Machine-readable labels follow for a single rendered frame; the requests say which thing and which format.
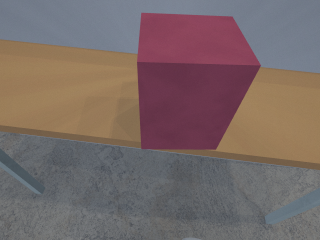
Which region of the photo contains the carton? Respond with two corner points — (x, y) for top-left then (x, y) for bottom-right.
(137, 12), (261, 150)

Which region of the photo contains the table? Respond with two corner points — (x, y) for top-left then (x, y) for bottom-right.
(0, 39), (320, 225)

